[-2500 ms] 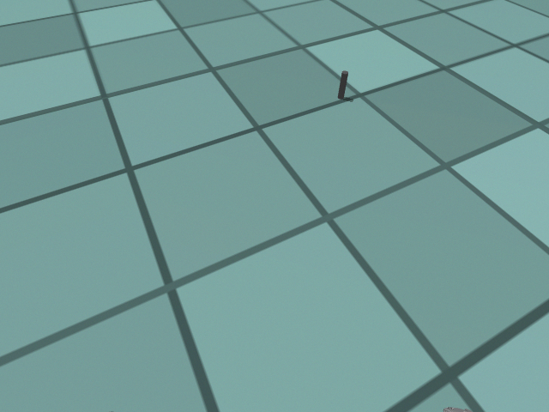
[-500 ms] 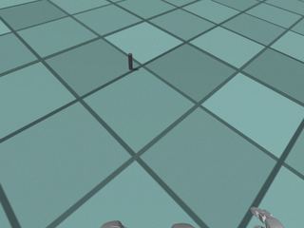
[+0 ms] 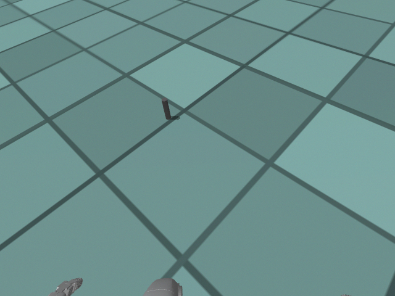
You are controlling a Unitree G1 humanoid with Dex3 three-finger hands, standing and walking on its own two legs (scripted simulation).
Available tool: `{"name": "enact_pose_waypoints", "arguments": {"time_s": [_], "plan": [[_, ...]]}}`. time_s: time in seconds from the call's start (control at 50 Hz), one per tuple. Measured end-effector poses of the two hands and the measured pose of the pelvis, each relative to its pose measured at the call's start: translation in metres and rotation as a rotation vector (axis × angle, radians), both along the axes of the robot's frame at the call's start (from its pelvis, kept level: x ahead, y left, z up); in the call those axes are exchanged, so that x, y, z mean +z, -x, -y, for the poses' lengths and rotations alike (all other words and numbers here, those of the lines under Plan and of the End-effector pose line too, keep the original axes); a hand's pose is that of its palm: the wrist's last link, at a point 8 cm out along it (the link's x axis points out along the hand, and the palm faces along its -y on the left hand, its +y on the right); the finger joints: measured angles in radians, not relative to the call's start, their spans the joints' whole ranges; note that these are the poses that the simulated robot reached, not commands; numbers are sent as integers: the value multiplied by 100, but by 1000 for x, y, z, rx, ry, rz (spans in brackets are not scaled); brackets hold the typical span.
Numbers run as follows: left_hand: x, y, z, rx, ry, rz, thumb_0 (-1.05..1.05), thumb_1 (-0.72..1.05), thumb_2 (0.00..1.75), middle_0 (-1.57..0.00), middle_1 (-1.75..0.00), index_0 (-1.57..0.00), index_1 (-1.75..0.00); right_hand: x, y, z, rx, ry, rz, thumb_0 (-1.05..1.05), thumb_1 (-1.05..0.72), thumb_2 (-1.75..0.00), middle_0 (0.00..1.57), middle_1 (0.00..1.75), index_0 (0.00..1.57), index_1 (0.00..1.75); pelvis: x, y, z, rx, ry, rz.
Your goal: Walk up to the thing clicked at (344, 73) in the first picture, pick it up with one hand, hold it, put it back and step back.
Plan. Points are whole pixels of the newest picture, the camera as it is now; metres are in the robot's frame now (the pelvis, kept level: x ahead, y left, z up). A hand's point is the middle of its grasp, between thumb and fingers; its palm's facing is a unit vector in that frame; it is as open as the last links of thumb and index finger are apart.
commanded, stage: walk up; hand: left
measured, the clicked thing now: (166, 109) +1.38 +0.30 -0.68
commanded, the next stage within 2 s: none
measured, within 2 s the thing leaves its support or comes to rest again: neither
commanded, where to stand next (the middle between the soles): +1.05 +0.08 m, yaw +1 degrees
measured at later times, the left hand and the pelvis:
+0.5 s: hand (89, 220) +0.32 +0.33 -0.15, palm faces -0.07 -0.94 -0.33, open 7.4 cm; pelvis +0.26 +0.06 +0.00, yaw +0 degrees
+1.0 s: hand (118, 149) +0.55 +0.29 -0.12, palm faces +0.00 -0.92 -0.39, open 7.4 cm; pelvis +0.48 +0.02 +0.00, yaw +1 degrees
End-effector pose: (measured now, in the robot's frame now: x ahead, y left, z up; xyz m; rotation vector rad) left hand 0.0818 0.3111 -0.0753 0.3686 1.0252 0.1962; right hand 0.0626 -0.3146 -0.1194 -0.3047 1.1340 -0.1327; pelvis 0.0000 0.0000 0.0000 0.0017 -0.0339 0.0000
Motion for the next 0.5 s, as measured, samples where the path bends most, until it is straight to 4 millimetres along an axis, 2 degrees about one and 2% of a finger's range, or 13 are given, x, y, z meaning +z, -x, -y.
{"name": "enact_pose_waypoints", "arguments": {"time_s": [0.14,0.2,0.26,0.34,0.42,0.5], "plan": [[-16,-18,-24,64,10,-107,0,89,90,-21,-30,-21,-30,18,-111,-17,73,17,50,1,-91,-89,20,30,20,30,0,-72,-14,16,31,-8],[-31,-35,-43,92,18,-143,0,89,90,-21,-30,-21,-30,21,-159,-29,94,40,65,1,-91,-89,20,30,20,30,-8,-109,-26,24,42,-8],[-51,-62,-63,100,15,-185,0,90,90,-21,-30,-21,-30,20,-202,-40,97,77,106,1,-91,-89,20,30,20,30,-21,-145,-42,22,20,-4],[-55,-114,-69,74,27,-204,1,90,90,-21,-30,-21,-30,30,-228,-53,47,85,135,1,-91,-89,20,30,20,30,-16,-181,-53,15,10,5],[-45,-173,-69,31,52,-165,0,90,90,-21,-30,-21,-30,39,-239,-59,14,84,94,1,-91,-89,20,30,20,30,-3,-219,-57,1,-6,6],[-35,-230,-65,-3,58,-143,0,90,90,-21,-30,-21,-30,37,-249,-57,-13,77,42,1,-90,-89,20,30,20,30,3,-256,-57,-3,-12,5]]}}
